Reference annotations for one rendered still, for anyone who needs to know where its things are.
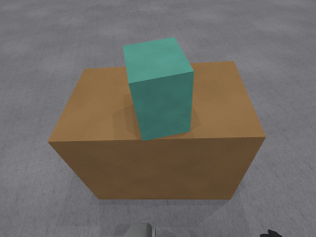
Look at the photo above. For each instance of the pedestal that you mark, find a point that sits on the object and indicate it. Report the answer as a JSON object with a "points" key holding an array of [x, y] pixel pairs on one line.
{"points": [[99, 138]]}

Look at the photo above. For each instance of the robot left thigh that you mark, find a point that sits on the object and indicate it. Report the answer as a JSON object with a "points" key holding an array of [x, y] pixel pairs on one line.
{"points": [[141, 229]]}

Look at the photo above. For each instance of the carton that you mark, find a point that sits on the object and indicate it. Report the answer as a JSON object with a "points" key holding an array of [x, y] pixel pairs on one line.
{"points": [[161, 84]]}

